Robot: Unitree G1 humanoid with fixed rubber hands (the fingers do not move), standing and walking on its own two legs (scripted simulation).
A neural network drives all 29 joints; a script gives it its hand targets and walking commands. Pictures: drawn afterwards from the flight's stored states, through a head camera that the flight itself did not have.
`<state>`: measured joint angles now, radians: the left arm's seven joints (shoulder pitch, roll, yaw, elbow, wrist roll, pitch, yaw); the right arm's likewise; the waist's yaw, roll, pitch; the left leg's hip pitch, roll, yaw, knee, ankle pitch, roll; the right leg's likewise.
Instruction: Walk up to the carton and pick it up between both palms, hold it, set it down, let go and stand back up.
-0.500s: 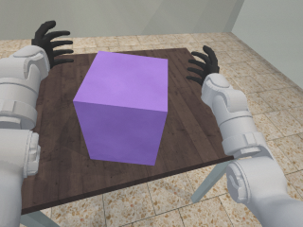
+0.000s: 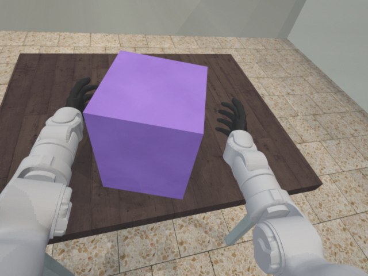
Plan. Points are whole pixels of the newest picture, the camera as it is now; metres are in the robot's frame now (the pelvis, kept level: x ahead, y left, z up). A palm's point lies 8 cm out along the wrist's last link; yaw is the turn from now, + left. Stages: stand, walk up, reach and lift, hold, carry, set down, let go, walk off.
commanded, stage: reach and lift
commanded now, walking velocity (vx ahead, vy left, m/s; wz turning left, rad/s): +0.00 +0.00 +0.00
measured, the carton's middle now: (153, 129) +0.45 +0.02 +0.07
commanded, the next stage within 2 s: none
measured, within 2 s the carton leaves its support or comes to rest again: neither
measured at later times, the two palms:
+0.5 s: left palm (86, 106) +0.49 +0.17 +0.11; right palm (225, 127) +0.41 -0.14 +0.11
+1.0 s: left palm (88, 111) +0.48 +0.16 +0.11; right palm (218, 131) +0.40 -0.12 +0.11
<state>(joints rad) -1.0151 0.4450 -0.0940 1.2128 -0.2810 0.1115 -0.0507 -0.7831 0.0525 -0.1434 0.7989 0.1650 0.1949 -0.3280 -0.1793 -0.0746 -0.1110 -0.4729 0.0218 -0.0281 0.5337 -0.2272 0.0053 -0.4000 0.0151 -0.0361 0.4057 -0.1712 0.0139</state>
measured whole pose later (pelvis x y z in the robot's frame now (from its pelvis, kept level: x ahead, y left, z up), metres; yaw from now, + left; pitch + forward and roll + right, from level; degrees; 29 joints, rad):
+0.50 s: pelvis +0.01 +0.02 +0.00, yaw -1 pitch +12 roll -3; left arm -0.98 0.36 -0.02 1.10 -0.18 0.11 -0.05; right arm -0.79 0.07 -0.14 0.82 0.17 0.09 -0.32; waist -0.18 -0.05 -0.13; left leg -0.51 0.02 -0.02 0.57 -0.26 0.02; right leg -0.42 0.01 -0.03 0.40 -0.18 0.03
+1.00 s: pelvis +0.00 +0.02 +0.00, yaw +0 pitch +10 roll -3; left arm -1.03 0.25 0.20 1.16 0.09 0.07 -0.08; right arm -0.81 0.18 -0.42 0.87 -0.15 -0.02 -0.27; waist -0.14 -0.08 -0.08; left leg -0.46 0.00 -0.01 0.51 -0.22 0.03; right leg -0.37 -0.01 -0.03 0.34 -0.15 0.04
